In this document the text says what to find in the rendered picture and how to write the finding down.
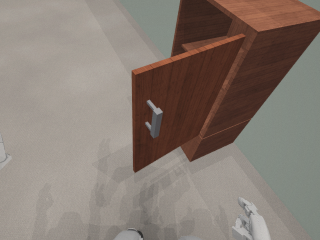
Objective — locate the robot left thigh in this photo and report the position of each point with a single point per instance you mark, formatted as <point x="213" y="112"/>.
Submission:
<point x="128" y="235"/>

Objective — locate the left robot shin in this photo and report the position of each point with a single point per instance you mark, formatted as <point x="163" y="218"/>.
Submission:
<point x="132" y="229"/>

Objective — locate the cupboard door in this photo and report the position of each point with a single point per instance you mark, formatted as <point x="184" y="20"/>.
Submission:
<point x="185" y="88"/>

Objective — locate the handle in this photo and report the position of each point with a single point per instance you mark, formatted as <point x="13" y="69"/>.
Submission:
<point x="156" y="120"/>

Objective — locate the robot left hand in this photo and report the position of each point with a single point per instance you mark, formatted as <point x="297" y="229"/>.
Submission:
<point x="4" y="157"/>

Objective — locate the robot right hand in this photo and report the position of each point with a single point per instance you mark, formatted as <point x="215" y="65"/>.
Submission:
<point x="255" y="227"/>

